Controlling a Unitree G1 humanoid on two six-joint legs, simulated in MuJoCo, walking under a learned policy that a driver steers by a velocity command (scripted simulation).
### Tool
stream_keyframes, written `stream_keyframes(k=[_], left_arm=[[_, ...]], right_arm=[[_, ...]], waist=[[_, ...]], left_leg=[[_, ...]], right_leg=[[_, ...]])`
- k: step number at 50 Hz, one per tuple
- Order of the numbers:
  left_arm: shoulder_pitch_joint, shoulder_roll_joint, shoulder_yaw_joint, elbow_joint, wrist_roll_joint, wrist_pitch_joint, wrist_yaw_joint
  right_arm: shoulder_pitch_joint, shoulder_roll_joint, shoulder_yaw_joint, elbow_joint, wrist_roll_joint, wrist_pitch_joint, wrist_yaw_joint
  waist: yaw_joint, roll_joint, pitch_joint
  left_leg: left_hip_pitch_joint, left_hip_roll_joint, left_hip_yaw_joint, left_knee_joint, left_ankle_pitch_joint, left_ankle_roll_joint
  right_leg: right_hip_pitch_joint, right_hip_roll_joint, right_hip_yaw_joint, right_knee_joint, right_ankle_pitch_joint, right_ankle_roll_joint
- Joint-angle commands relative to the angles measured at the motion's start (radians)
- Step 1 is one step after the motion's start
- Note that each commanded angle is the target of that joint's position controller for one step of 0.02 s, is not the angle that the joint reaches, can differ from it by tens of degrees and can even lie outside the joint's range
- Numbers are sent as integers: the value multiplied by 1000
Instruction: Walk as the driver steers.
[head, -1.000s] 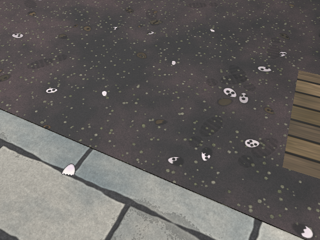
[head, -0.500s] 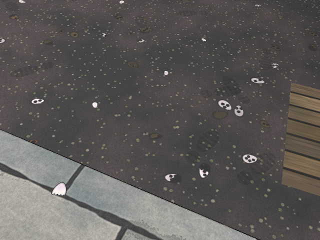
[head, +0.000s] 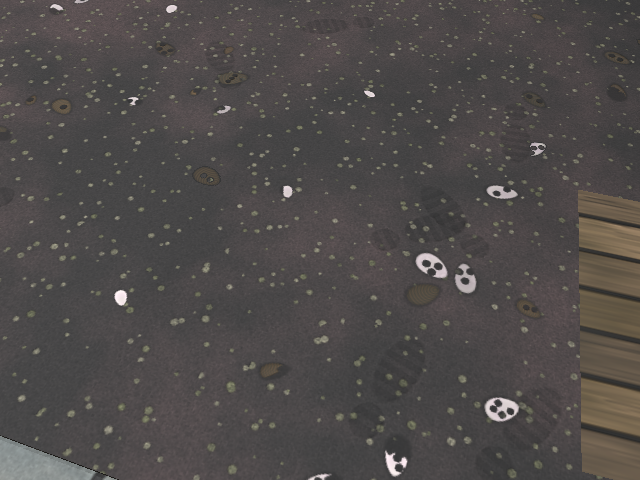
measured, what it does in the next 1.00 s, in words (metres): walks ahead, turning right: left foot, then right foot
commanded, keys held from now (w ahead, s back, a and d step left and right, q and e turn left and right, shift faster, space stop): w+e+shift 0.70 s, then w+shift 0.20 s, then q+shift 0.10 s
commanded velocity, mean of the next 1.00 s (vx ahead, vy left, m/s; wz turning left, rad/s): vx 0.97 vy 0.00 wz -0.76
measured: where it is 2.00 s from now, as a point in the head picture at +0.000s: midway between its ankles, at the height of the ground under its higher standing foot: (522, 241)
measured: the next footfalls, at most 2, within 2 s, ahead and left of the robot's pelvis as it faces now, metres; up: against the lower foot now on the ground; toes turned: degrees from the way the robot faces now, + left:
left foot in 0.34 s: +0.56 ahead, +0.12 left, +0.00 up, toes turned -23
right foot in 0.82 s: +0.78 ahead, -0.30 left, +0.00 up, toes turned -47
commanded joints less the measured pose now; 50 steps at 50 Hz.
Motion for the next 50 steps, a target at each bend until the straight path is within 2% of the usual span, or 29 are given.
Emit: stream_keyframes(k=[1,4,6,8,10,13,15,16,17,18,19,20,21,22,23,25,27,29,34,37,39,40,41,42,43,44,45,47,50], left_arm=[[111,73,11,-26,25,-24,6],[83,55,-1,-38,-6,-13,27],[108,79,3,-51,-8,-18,52],[145,103,11,-55,-7,-18,68],[212,130,25,-51,-20,-17,70],[250,118,29,-47,-41,-8,81],[253,113,32,-46,-26,11,81],[229,102,24,-61,-2,19,72],[215,18,-7,-96,36,19,61],[421,-91,-45,-151,-42,3,49],[349,17,-38,-127,-74,15,67],[200,89,-22,-144,-49,22,69],[124,95,-16,-157,-23,27,69],[70,84,-12,-181,-6,27,61],[76,67,-7,-193,-17,37,50],[72,28,-12,-212,-39,63,43],[42,12,-18,-242,-26,75,37],[13,23,-20,-259,-20,73,30],[-179,44,-23,-307,-15,52,-11],[-207,76,-9,-328,-21,38,-28],[-17,142,30,-298,-27,45,-20],[224,205,68,-229,-25,57,-4],[401,246,88,-157,-24,71,21],[296,322,80,-179,-5,56,23],[326,228,62,-181,9,41,19],[324,192,54,-162,13,22,18],[249,172,42,-153,11,4,12],[69,84,9,-174,46,-14,13],[43,71,4,-135,28,-31,25]], right_arm=[[-83,-99,-25,-167,5,-57,-6],[-79,-88,-27,-198,-17,-19,-3],[-233,-101,-20,-266,-38,-20,-8],[-348,-75,-10,-308,-40,-25,-3],[-409,-87,-18,-346,-14,-24,-2],[-443,-150,-44,-386,25,-15,-9],[-317,-209,-77,-370,33,-23,-11],[-126,-235,-96,-339,37,-22,-16],[122,-288,-106,-310,25,-9,-29],[144,-376,-117,-269,-22,-5,-1],[73,-247,-100,-301,-19,3,3],[21,-171,-84,-303,-7,14,-4],[-4,-166,-81,-286,-17,24,-4],[-27,-154,-78,-267,-28,29,-2],[-55,-131,-71,-249,-37,26,-3],[-76,-89,-65,-221,-14,21,7],[-85,-110,-73,-204,-2,17,9],[-113,-141,-78,-202,-15,17,3],[-18,-215,-87,-166,-18,25,-10],[45,-287,-94,-149,-16,42,-21],[30,-338,-102,-153,-12,62,-28],[-21,-330,-97,-166,-12,64,-26],[-53,-282,-83,-176,-4,54,-28],[130,-86,-25,-223,-7,17,-10],[73,-170,-30,-236,40,-27,1],[-73,-201,-40,-268,77,-35,-2],[-129,-177,-33,-288,69,-33,-10],[-48,-168,-39,-225,39,10,-9],[-5,-143,-44,-192,19,65,-4]], waist=[[-19,52,-117],[-82,1,0],[-45,-12,79],[0,-36,86],[46,-45,44],[50,-87,23],[-27,-103,-61],[-132,-110,-194],[-218,-17,-396],[-61,543,-562],[-98,427,-428],[-135,257,-255],[-124,65,-168],[-102,28,-96],[-61,62,-66],[-31,93,-34],[-12,71,4],[5,52,42],[-61,-22,120],[-25,51,66],[115,146,-53],[239,147,-163],[302,32,-198],[62,-323,-313],[132,-196,-474],[148,-78,-276],[84,53,-123],[-32,52,-36],[-65,-1,3]], left_leg=[[-465,54,-87,46,55,25],[-431,85,-43,-108,5,-43],[-381,64,12,-324,180,-91],[-234,12,46,-571,413,-114],[-102,-33,38,-697,554,-132],[-130,-32,-39,-815,474,-137],[-34,-46,-26,-807,319,-98],[161,-17,-16,-762,259,-66],[503,161,-191,-688,21,-19],[771,436,-873,-959,-406,172],[674,397,-912,-1035,-629,134],[535,344,-683,-1027,-450,88],[396,302,-503,-1012,-208,67],[274,261,-377,-1021,-46,66],[190,236,-285,-1037,23,59],[135,216,-151,-1071,99,51],[101,225,-56,-1104,200,62],[61,212,57,-1141,271,59],[157,180,260,-1176,448,1],[235,194,315,-1058,1137,-19],[272,238,302,-784,1504,17],[167,229,289,-544,1492,22],[-99,119,282,-139,839,-11],[-486,-59,157,255,-199,-37],[-573,-47,-49,291,-143,-8],[-629,-14,-44,247,-81,6],[-622,31,-37,149,-21,9],[-458,108,-39,55,45,-16],[-352,114,-6,-102,87,-71]], right_leg=[[411,-253,565,-376,-167,-203],[149,-208,491,-442,-193,-212],[-18,-164,427,-477,-120,-203],[-115,-103,351,-438,-41,-151],[-109,-122,391,-418,-102,-112],[125,-161,488,-309,-126,-76],[254,-177,498,-118,126,-44],[248,-141,455,105,263,-8],[68,-101,377,464,141,15],[-273,-13,285,815,-414,49],[-401,-129,244,911,-312,45],[-443,-154,194,916,-238,45],[-404,-196,173,880,-191,47],[-369,-230,172,816,-155,46],[-321,-266,182,779,-142,45],[-328,-301,165,748,-152,41],[-375,-319,155,725,-83,48],[-382,-319,147,640,28,64],[-339,-260,6,302,245,29],[-127,-125,-116,190,175,-25],[100,-55,-117,185,25,-77],[396,-51,-79,121,56,-122],[712,-132,82,34,77,-154],[975,-354,604,-29,-86,-289],[981,-439,886,-269,-454,-331],[815,-433,840,-353,-479,-274],[613,-410,738,-372,-384,-241],[325,-356,470,-356,36,-189],[145,-300,173,-377,511,-120]])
